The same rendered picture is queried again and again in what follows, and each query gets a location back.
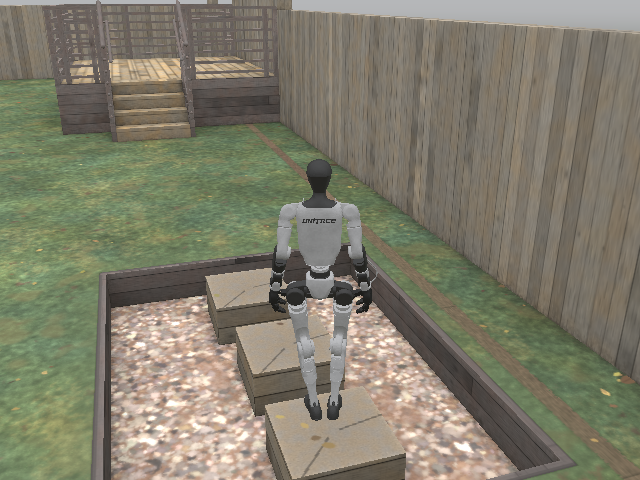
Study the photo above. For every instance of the robot left foot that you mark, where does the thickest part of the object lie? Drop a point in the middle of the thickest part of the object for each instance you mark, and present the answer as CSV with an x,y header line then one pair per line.
x,y
315,412

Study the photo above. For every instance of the robot left upper arm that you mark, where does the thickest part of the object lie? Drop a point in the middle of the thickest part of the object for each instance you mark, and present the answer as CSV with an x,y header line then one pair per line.
x,y
287,213

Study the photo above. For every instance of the robot right forearm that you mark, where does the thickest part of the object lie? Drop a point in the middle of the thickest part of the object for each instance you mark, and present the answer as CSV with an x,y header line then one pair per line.
x,y
362,272

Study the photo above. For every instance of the robot right foot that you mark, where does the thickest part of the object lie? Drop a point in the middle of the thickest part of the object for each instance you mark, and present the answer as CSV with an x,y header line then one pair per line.
x,y
333,411

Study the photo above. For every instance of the robot right upper arm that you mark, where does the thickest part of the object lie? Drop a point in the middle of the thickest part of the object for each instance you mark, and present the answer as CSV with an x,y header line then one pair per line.
x,y
351,213

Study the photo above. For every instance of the robot left hand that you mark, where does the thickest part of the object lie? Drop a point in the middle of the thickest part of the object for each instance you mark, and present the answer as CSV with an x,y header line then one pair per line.
x,y
274,299

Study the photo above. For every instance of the robot right hand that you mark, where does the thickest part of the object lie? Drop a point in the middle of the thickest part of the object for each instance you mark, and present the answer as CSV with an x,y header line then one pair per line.
x,y
367,299

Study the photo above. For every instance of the robot left forearm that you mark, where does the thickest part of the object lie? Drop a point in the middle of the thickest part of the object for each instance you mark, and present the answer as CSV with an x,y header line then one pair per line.
x,y
277,273

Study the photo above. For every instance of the robot foot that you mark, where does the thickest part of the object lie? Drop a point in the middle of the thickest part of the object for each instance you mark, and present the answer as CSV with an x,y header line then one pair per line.
x,y
315,412
333,411

